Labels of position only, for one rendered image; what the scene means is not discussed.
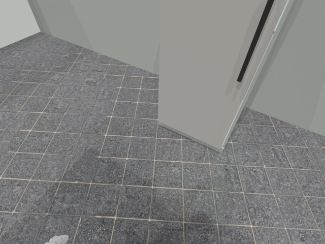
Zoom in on fridge door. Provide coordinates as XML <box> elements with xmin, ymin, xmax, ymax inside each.
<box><xmin>158</xmin><ymin>0</ymin><xmax>287</xmax><ymax>149</ymax></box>

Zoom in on handle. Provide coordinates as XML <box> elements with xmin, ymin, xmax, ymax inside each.
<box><xmin>237</xmin><ymin>0</ymin><xmax>274</xmax><ymax>82</ymax></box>

